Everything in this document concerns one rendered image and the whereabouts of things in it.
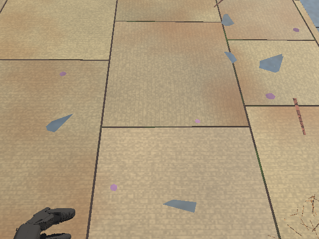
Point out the robot left hand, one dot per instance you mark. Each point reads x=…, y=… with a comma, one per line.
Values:
x=43, y=220

